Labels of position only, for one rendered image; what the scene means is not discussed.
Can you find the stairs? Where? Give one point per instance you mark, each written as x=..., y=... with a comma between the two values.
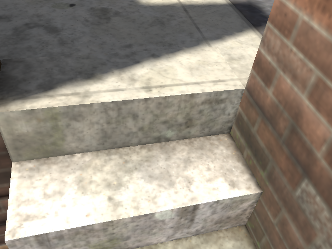
x=151, y=173

